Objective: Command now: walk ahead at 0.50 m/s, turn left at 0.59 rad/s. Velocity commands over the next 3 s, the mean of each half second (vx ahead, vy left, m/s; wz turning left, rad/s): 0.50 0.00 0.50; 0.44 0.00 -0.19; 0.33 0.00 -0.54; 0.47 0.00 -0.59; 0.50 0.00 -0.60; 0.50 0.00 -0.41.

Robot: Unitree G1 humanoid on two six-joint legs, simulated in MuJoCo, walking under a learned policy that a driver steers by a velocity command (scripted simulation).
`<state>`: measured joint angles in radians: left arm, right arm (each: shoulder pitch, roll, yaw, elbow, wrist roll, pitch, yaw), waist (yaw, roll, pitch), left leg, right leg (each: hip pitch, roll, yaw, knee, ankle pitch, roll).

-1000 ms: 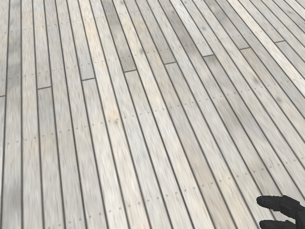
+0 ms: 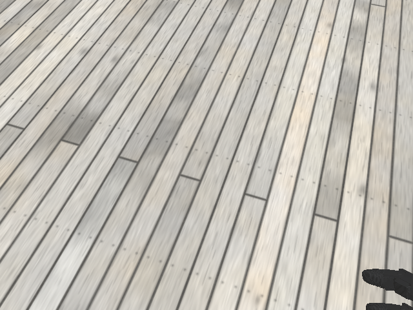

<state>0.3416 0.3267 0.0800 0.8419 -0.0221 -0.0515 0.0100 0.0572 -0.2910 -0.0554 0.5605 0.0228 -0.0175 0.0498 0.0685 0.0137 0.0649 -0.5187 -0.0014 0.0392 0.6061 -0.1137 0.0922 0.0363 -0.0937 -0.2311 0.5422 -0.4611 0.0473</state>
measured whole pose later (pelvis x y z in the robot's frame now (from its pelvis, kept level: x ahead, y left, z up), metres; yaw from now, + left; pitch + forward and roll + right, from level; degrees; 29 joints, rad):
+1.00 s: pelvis +0.53 +0.07 +0.01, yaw +5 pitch +2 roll +0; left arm 0.40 0.31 0.06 0.79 -0.02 -0.02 0.02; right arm 0.01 -0.26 -0.03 0.62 -0.02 -0.09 0.01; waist 0.10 -0.01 0.04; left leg -0.45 -0.01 -0.03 0.51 -0.11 0.01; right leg -0.24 0.06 0.15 0.83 -0.54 0.01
